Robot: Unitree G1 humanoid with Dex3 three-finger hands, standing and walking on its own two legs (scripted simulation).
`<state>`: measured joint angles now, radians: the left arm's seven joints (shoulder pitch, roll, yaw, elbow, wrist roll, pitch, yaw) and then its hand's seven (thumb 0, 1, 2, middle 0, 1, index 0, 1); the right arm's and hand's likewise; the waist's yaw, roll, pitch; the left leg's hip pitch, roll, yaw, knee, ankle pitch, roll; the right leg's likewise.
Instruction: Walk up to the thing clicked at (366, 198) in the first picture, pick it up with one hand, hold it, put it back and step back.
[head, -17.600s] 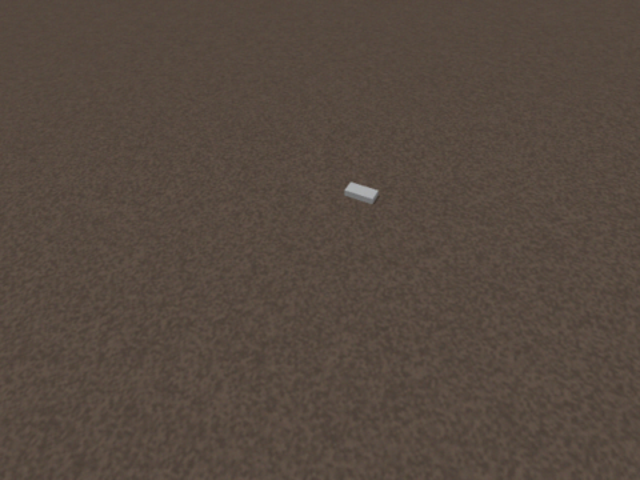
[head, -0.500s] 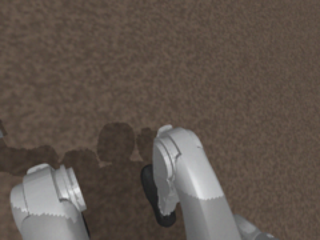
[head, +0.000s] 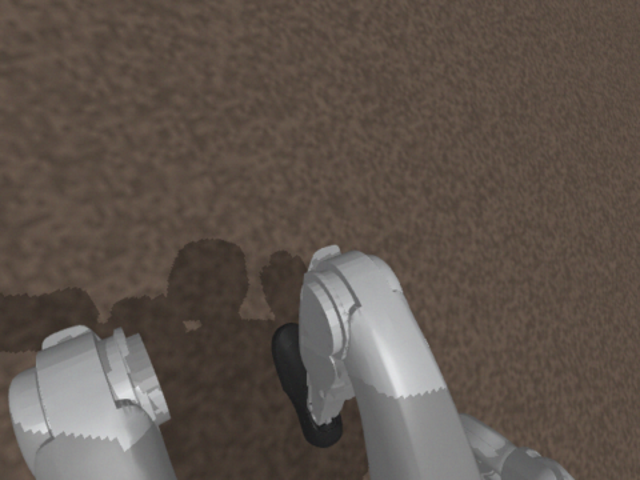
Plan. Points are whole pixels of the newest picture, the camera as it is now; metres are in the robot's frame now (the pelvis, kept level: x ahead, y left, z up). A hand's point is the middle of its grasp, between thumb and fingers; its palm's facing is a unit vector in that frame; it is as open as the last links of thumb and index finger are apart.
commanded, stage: rest palm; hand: left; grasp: from above
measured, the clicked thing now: out of the picture +0.41 +0.36 -0.27
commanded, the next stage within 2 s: close in 0.02 s
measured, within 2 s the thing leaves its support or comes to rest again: leaves its support in 1.96 s
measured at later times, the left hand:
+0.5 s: hand out of the picture +0.41 +0.34 -0.25, palm faces -0.41 -0.20 -0.89, open 13.1 cm
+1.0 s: hand out of the picture +0.41 +0.34 -0.25, palm faces -0.41 -0.20 -0.89, open 11.4 cm
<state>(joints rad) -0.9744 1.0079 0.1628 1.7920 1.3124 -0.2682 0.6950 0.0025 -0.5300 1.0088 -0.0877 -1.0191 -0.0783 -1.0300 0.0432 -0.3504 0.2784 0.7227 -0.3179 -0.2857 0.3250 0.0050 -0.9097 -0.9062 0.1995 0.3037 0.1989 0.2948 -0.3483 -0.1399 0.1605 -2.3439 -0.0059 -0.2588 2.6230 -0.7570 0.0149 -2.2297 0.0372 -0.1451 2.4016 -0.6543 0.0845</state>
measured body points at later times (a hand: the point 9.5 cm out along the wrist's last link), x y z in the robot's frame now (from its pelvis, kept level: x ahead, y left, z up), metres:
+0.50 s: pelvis +0.00 +0.00 +0.00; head +0.26 +0.15 +0.33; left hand +0.43 +0.35 -0.20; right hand +0.08 -0.26 -0.04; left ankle +0.06 +0.12 -0.26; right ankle +0.12 -0.13 -0.26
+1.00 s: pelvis -0.01 +0.00 +0.01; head +0.26 +0.14 +0.34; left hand +0.43 +0.35 -0.20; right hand +0.07 -0.25 -0.04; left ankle +0.06 +0.12 -0.26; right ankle +0.12 -0.13 -0.26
